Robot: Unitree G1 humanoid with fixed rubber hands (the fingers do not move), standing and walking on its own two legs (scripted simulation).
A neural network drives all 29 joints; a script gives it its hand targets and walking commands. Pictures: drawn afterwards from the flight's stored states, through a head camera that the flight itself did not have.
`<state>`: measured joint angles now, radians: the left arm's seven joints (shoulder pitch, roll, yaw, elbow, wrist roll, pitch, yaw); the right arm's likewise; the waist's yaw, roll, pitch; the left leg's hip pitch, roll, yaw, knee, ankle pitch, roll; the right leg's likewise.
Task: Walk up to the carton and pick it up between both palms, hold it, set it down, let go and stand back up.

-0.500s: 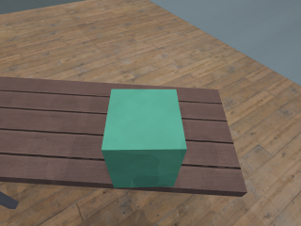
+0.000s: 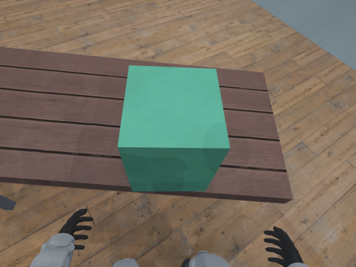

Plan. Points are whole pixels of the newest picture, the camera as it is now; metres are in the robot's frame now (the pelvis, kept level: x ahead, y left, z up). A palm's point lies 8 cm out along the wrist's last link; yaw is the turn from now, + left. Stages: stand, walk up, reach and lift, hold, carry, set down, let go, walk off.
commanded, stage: reach and lift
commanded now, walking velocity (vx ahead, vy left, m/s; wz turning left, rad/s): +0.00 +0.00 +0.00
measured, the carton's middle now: (171, 134) +0.42 +0.02 -0.01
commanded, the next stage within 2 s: none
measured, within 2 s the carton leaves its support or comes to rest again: neither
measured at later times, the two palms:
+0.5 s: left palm out of the picture +0.13 +0.26 -0.06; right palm out of the picture +0.11 -0.23 -0.07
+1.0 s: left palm (53, 260) +0.15 +0.24 -0.04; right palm out of the picture +0.14 -0.22 -0.03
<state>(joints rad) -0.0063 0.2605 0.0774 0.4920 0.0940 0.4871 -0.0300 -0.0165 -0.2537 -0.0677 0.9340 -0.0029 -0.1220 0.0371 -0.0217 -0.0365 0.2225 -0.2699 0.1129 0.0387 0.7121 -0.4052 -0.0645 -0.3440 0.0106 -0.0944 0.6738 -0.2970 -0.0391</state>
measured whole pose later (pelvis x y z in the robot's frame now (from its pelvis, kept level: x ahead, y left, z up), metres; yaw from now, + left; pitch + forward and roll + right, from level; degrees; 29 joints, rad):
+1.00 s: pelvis -0.01 +0.01 +0.02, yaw +0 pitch -6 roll +1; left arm 0.24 0.20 0.01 0.38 -0.10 0.11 0.08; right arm 0.31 -0.15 -0.10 0.41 0.03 -0.07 0.05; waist 0.03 -0.04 0.09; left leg -0.09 0.06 0.08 0.44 -0.26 -0.04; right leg -0.20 -0.02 -0.06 0.48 -0.19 -0.02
